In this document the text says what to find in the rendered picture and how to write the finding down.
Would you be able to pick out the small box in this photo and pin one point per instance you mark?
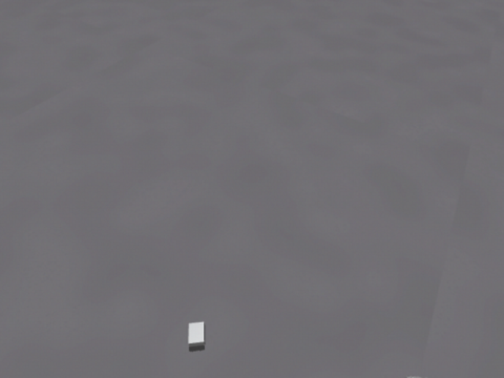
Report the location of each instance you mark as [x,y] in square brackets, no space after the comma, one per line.
[196,334]

